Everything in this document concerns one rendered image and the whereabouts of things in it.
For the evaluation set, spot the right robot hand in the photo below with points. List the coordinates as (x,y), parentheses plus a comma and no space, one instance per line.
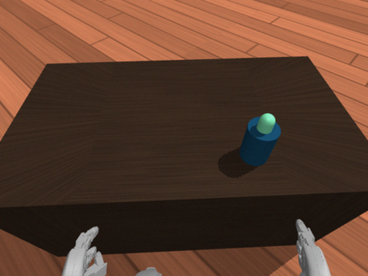
(311,257)

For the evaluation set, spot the bottle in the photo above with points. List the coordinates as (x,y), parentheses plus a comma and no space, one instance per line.
(259,140)

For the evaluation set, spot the left robot hand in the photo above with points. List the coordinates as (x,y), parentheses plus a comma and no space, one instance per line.
(79,257)

